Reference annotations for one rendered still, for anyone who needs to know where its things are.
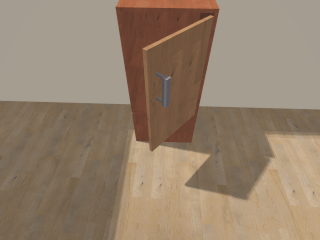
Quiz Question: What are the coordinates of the cupboard door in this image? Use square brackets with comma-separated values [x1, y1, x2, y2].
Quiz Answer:
[142, 15, 214, 152]

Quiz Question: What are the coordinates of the handle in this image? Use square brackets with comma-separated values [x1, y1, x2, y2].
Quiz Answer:
[155, 72, 172, 108]

